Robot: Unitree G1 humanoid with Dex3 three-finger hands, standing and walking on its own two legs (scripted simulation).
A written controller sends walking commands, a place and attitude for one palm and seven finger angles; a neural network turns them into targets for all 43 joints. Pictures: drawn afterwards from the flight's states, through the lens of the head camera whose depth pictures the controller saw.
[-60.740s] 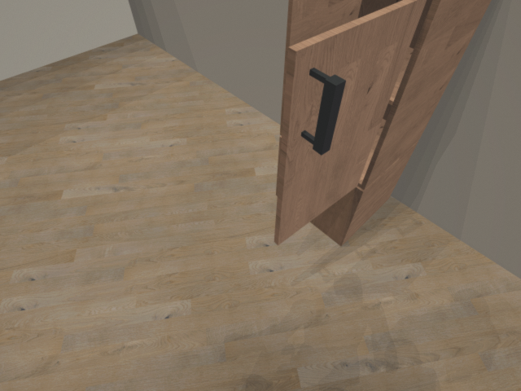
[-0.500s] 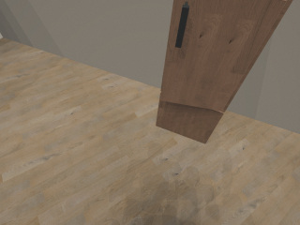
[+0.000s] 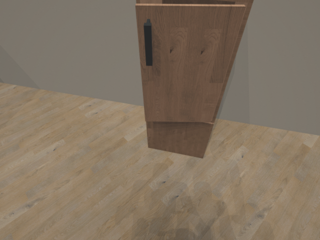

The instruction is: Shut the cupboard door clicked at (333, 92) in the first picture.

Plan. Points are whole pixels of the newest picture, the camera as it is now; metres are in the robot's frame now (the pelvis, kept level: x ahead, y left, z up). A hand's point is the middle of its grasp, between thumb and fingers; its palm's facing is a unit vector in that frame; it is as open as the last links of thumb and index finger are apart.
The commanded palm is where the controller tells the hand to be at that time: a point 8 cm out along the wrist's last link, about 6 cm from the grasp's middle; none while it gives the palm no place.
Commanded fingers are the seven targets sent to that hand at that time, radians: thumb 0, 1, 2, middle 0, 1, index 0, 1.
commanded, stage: take the last steps up to it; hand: left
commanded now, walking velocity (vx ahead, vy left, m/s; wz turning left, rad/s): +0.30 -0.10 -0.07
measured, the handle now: (148, 42) +0.74 +0.07 +0.13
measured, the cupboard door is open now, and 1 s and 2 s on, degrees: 12 12 12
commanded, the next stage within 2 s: come to a stop and stand still in 0.56 s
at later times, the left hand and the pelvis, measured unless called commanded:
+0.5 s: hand (107, 217) +0.22 +0.18 -0.17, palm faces -0.01 -0.99 -0.14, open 7.4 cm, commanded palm none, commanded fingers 0.00 0.90 0.90 -0.20 -0.30 -0.20 -0.30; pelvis +0.17 +0.00 +0.01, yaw -2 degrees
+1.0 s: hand (134, 173) +0.36 +0.11 -0.16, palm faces +0.02 -0.97 -0.24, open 7.2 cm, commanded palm none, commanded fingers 0.00 0.90 0.90 -0.20 -0.30 -0.20 -0.30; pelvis +0.27 -0.07 +0.01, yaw -2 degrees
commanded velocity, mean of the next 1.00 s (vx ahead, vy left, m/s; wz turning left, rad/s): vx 0.06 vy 0.01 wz -0.03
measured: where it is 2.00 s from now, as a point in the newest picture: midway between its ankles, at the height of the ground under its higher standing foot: outside the picture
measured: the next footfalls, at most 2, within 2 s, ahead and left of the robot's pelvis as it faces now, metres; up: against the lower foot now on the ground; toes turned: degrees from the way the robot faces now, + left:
left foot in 0.24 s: +0.21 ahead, +0.10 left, +0.00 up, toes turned +8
right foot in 0.70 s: +0.36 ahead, -0.18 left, +0.00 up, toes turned -7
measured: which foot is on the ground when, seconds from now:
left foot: up 0.00-0.22, down 0.24-0.70, up 0.72-1.00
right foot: down 0.00-0.26, up 0.28-0.68, down 0.70-1.00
